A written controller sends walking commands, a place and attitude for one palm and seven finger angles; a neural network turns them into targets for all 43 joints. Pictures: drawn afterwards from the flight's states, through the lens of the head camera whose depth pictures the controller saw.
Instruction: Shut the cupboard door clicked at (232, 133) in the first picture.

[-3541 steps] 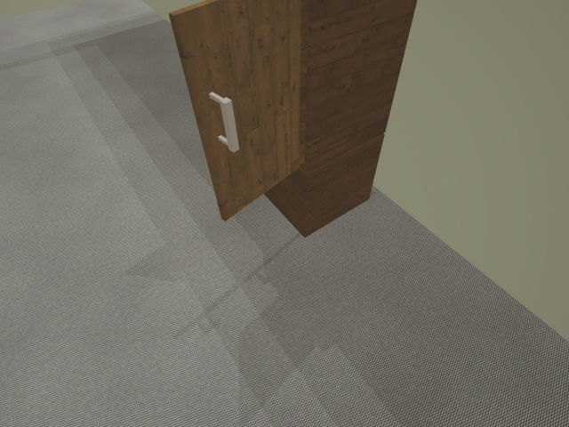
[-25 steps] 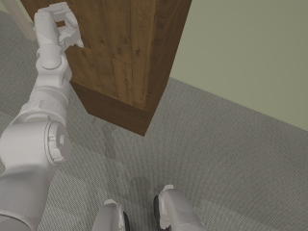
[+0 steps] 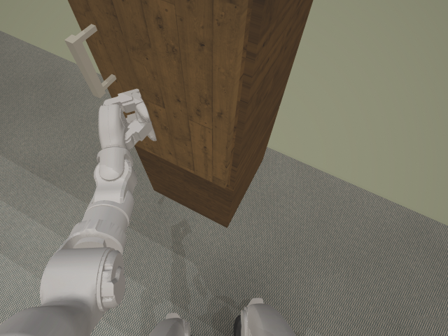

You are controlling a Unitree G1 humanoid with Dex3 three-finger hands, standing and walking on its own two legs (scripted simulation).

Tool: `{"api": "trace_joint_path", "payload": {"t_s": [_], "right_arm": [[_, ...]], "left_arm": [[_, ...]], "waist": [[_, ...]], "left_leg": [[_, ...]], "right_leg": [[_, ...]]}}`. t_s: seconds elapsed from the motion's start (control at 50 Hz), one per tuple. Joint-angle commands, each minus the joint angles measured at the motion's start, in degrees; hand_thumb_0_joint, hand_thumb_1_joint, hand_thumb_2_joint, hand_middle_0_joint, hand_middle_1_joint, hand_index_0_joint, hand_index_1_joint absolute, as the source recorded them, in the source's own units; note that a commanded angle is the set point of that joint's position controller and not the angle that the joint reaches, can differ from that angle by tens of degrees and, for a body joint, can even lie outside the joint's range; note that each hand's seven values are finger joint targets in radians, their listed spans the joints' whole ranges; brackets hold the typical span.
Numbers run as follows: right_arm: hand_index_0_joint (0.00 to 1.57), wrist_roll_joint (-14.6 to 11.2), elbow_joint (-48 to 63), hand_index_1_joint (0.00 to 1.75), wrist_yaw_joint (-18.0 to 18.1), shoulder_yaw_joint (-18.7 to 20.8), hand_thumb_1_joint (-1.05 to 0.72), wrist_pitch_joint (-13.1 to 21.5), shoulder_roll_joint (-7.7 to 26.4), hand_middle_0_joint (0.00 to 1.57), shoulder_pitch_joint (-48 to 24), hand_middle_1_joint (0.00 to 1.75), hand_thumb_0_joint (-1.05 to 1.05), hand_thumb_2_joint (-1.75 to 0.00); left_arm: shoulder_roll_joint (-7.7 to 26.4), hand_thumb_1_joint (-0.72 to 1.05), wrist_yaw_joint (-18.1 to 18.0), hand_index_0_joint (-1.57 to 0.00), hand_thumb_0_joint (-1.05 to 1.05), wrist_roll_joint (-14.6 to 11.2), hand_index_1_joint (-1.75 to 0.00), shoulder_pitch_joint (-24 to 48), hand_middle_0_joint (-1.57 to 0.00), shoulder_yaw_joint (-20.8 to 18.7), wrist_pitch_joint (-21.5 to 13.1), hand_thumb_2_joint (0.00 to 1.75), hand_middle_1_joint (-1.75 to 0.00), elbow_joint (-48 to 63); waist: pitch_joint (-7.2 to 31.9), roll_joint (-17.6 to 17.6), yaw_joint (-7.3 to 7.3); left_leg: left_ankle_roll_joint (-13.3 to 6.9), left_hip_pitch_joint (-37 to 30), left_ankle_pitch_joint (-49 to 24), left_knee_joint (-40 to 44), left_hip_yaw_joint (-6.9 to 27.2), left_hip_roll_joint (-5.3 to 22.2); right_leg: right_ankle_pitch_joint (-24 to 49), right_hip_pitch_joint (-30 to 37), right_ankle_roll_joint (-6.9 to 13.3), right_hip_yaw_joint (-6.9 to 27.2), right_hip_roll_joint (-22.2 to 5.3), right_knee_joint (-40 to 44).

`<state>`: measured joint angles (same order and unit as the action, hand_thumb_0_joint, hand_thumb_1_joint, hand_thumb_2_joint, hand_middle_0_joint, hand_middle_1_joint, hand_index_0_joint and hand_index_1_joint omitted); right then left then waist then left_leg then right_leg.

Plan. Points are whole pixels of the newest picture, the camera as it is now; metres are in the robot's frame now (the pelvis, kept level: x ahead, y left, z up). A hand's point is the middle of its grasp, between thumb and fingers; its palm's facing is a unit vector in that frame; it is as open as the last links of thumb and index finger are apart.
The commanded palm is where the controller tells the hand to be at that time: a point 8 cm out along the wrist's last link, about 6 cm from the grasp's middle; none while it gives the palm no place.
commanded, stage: pull the fist back off the door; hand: left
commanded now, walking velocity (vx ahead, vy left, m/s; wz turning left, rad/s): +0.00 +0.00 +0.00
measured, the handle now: (94, 63) +0.64 +0.22 +0.07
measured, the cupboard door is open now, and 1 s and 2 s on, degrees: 0 0 0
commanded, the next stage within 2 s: draw the hand back to the body in 0.10 s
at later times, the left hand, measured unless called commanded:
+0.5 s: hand (115, 139) +0.42 +0.15 +0.10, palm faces +0.10 -0.99 -0.02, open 3.1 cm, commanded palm +0.38 +0.20 +0.11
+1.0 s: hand (13, 208) +0.29 +0.22 +0.16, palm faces +0.25 -0.94 -0.23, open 3.3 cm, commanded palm +0.24 +0.26 +0.18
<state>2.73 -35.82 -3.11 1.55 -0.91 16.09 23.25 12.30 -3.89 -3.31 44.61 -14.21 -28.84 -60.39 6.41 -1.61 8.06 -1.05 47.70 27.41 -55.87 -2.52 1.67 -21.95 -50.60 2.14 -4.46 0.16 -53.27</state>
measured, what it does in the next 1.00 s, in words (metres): rises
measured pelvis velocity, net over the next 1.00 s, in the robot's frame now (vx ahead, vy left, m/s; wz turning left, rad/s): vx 0.01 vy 0.01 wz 0.02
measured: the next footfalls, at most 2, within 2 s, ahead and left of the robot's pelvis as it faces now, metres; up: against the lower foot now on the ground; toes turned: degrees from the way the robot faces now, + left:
none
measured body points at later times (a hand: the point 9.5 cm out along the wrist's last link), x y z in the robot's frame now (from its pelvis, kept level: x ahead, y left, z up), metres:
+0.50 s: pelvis +0.01 +0.00 +0.02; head +0.06 -0.02 +0.47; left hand +0.41 +0.20 +0.10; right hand +0.05 -0.25 -0.11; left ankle -0.01 +0.11 -0.68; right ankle +0.03 -0.10 -0.68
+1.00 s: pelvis +0.01 +0.01 +0.06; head +0.00 -0.01 +0.51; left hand +0.27 +0.27 +0.18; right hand +0.21 -0.20 -0.02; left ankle -0.01 +0.11 -0.68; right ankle +0.03 -0.10 -0.68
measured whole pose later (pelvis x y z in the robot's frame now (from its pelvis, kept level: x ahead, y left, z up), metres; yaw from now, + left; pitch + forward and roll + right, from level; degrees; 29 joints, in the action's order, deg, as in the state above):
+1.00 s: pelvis +0.01 +0.01 +0.06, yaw +1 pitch -2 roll +0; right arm -2.0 -32.0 5.0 -2.4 1.3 12.9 10.4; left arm 15.5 -3.5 -4.7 -3.8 -7.0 -5.0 -3.5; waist 0.7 -2.8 -2.0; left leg -1.9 9.4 17.0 -28.0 -2.6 -0.8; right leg -13.1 -12.7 0.8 -4.0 -0.7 -27.5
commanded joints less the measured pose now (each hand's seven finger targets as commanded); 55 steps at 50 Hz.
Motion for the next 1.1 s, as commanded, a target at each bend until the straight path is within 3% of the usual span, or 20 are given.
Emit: {"api": "trace_joint_path", "payload": {"t_s": [0.0,0.06,0.12,0.2,0.26,0.28,0.32,0.38,0.4,0.42,0.52,0.6,0.66,0.68,0.7,0.72,0.76,0.82,0.98,1.08], "right_arm": [[0.20,-0.53,2.17,0.30,0.57,2.63,-0.90,0.89,7.24,0.20,6.74,0.30,0.00,-0.90],[0.20,-0.72,2.54,0.30,1.24,2.36,-0.90,0.67,7.22,0.20,5.69,0.30,0.00,-0.90],[0.20,-0.92,2.78,0.30,1.92,1.81,-0.90,0.59,7.31,0.20,4.81,0.30,0.00,-0.90],[0.20,-0.76,3.35,0.30,2.09,1.51,-0.90,1.01,6.97,0.20,4.22,0.30,0.00,-0.90],[0.20,-0.98,6.34,0.30,1.70,1.82,-0.90,0.79,6.89,0.20,4.15,0.30,0.00,-0.90],[0.20,-1.47,7.03,0.30,1.69,1.81,-0.90,0.64,6.69,0.20,3.82,0.30,0.00,-0.90],[0.20,-2.38,8.61,0.30,1.78,1.77,-0.90,0.20,6.35,0.20,3.06,0.30,0.00,-0.90],[0.20,-3.83,9.61,0.30,2.46,1.67,-0.90,0.20,6.27,0.20,1.45,0.30,0.00,-0.90],[0.20,-4.14,9.63,0.30,2.91,1.88,-0.90,0.19,6.47,0.20,0.97,0.30,0.00,-0.90],[0.20,-4.31,10.06,0.30,3.24,1.72,-0.90,0.51,6.18,0.20,0.02,0.30,0.00,-0.90],[0.20,-4.69,9.15,0.30,4.80,0.91,-0.90,2.93,5.44,0.20,-3.54,0.30,0.00,-0.90],[0.20,-5.30,9.43,0.30,5.46,0.52,-0.90,4.53,5.42,0.20,-6.84,0.30,0.00,-0.90],[0.20,-5.74,10.80,0.30,5.97,0.17,-0.90,5.34,5.70,0.20,-9.12,0.30,0.00,-0.90],[0.20,-5.96,11.17,0.30,6.14,-0.03,-0.90,5.52,5.61,0.20,-10.07,0.30,0.00,-0.90],[0.20,-6.07,11.72,0.30,6.29,-0.11,-0.90,5.89,5.43,0.20,-11.02,0.30,0.00,-0.90],[0.20,-5.92,11.93,0.30,6.94,0.37,-0.90,4.62,4.02,0.20,-13.46,0.30,0.00,-0.90],[0.20,-5.73,12.61,0.30,7.75,0.03,-0.90,4.33,3.89,0.20,-14.79,0.30,0.00,-0.90],[0.20,-5.48,11.64,0.30,8.27,-0.75,-0.90,3.77,3.52,0.20,-16.02,0.30,0.00,-0.90],[0.20,-4.38,11.26,0.30,8.31,-1.84,-0.90,5.71,2.67,0.20,-17.44,0.30,0.00,-0.90],[0.20,-3.65,11.06,0.30,7.82,-1.79,-0.90,6.27,2.71,0.20,-18.21,0.30,0.00,-0.90]], "left_arm": [[8.57,0.90,-1.12,-1.30,0.00,2.01,-1.50,29.42,-1.30,2.39,-5.11,0.90,-1.50,13.31],[8.37,0.90,-1.97,-1.30,0.00,1.78,-1.50,32.10,-1.30,2.52,-3.79,0.90,-1.50,12.10],[12.50,0.90,-2.20,-1.30,0.00,0.58,-1.50,29.80,-1.30,-2.18,-2.05,0.90,-1.50,7.35],[12.09,0.90,-0.87,-1.30,0.00,0.33,-1.50,28.44,-1.30,-2.24,-2.42,0.90,-1.50,6.25],[13.74,0.90,1.24,-1.30,0.00,-0.63,-1.50,18.00,-1.30,-4.29,-3.21,0.90,-1.50,13.57],[14.82,0.90,2.10,-1.30,0.00,-1.34,-1.50,13.53,-1.30,-5.28,-2.65,0.90,-1.50,15.90],[12.97,0.90,4.03,-1.30,0.00,-2.56,-1.50,7.77,-1.30,-3.32,-0.62,0.90,-1.50,21.05],[10.03,0.90,5.70,-1.30,0.00,-5.14,-1.50,4.20,-1.30,-0.76,3.25,0.90,-1.50,26.81],[11.44,0.90,5.90,-1.30,0.00,-5.88,-1.50,3.18,-1.30,-1.94,4.07,0.90,-1.50,29.37],[10.05,0.90,6.23,-1.30,0.00,-6.52,-1.50,2.93,-1.30,-0.55,4.53,0.90,-1.50,32.93],[9.68,0.90,7.21,-1.30,0.00,-7.45,-1.50,-0.62,-1.30,1.72,4.18,0.90,-1.50,42.61],[8.99,0.90,9.19,-1.30,0.00,-7.78,-1.50,-7.63,-1.30,3.25,6.80,0.90,-1.50,44.81],[10.72,0.90,10.35,-1.22,0.00,-9.63,-1.41,-15.89,-1.22,0.65,10.70,0.90,-1.41,45.92],[10.81,0.90,10.66,-1.19,0.00,-10.20,-1.38,-16.48,-1.19,0.48,11.68,0.90,-1.38,47.92],[10.71,0.90,10.94,-1.16,0.00,-10.69,-1.35,-17.76,-1.16,0.10,12.62,0.90,-1.35,50.35],[13.72,0.90,6.73,-1.13,0.00,-4.40,-1.32,-19.74,-1.13,3.58,13.15,0.90,-1.32,56.38],[12.09,0.90,3.62,-1.08,0.00,-4.10,-1.26,-24.24,-1.08,3.56,15.41,0.90,-1.26,59.54],[12.19,0.90,1.28,-1.00,0.00,-2.61,-1.17,-27.37,-1.00,3.46,17.91,0.90,-1.17,62.95],[12.31,0.90,-1.06,-0.78,0.00,-1.10,-0.93,-37.64,-0.78,2.56,20.37,0.90,-0.93,76.79],[13.05,0.90,-1.50,-0.64,0.00,-0.97,-0.78,-46.38,-0.64,-0.26,21.44,0.90,-0.78,81.05]], "waist": [[24.33,-3.51,2.20],[23.73,-1.32,2.93],[23.21,2.81,1.88],[25.50,2.84,1.36],[33.63,-0.65,-3.32],[34.62,-0.34,-4.65],[31.72,1.00,-5.10],[23.78,5.29,-4.13],[22.56,5.67,-4.32],[21.44,4.69,-4.27],[16.02,0.73,-4.41],[12.68,-2.46,-5.53],[11.47,0.72,-7.71],[11.43,2.73,-7.76],[11.49,2.17,-8.48],[11.62,3.03,-8.47],[7.85,4.79,-8.27],[3.59,3.04,-8.30],[2.50,-4.63,-9.25],[0.01,-0.59,-9.97]], "left_leg": [[0.10,-13.45,-17.78,5.86,3.07,-1.72],[-0.24,-12.39,-15.82,6.12,3.08,-2.03],[-0.31,-8.06,-14.54,6.48,2.61,-2.47],[-0.36,-7.32,-16.15,5.63,2.20,-2.61],[-0.11,-12.97,-24.27,6.64,1.33,-2.69],[-0.03,-13.41,-25.99,7.23,0.94,-2.59],[-0.22,-13.50,-26.12,9.25,0.26,-2.43],[-0.70,-13.23,-21.40,12.44,-0.21,-2.23],[-0.74,-13.89,-20.18,13.39,-0.23,-2.15],[-0.85,-15.13,-19.41,14.29,-0.26,-2.29],[-0.99,-19.93,-15.92,17.69,0.55,-2.11],[-0.67,-22.78,-13.03,20.33,1.06,-2.03],[-0.72,-23.27,-13.17,22.20,1.43,-2.14],[-0.72,-23.54,-13.36,22.77,1.46,-2.15],[-0.69,-24.31,-14.22,23.25,1.34,-2.27],[-0.72,-27.23,-14.79,25.89,0.69,-2.15],[-0.94,-28.28,-15.15,27.66,1.28,-1.76],[-0.78,-31.83,-16.43,30.37,1.55,-1.30],[0.31,-40.33,-24.00,35.50,2.93,-0.62],[0.59,-40.48,-26.42,36.65,3.09,-0.51]], "right_leg": [[17.88,14.71,-1.20,3.47,1.02,4.76],[16.74,15.06,-1.30,3.73,0.88,5.28],[17.53,19.14,-1.52,4.33,0.75,5.66],[20.36,20.57,-1.53,4.87,0.52,4.78],[27.79,27.20,-0.89,4.96,0.84,4.07],[29.94,29.66,-0.88,4.97,0.85,4.50],[31.49,32.37,-1.01,4.81,1.03,6.55],[28.58,33.35,-1.56,4.66,1.18,10.80],[27.10,33.89,-1.65,4.69,1.14,11.87],[26.10,34.03,-1.68,4.71,1.11,12.86],[19.45,32.83,-1.41,4.53,0.80,16.02],[14.07,31.67,-0.98,4.05,0.40,18.04],[13.39,34.64,-0.87,3.91,0.18,19.67],[13.52,35.70,-1.02,3.85,-0.10,20.01],[14.60,36.87,-0.93,3.75,-0.18,20.21],[12.74,39.65,-1.04,5.75,-1.65,22.89],[12.58,39.77,-1.33,4.96,-1.55,24.93],[13.61,40.74,-0.99,4.22,-1.33,27.00],[18.23,46.20,-0.27,2.60,-0.83,30.59],[19.97,48.13,-0.50,2.15,-0.62,31.77]]}}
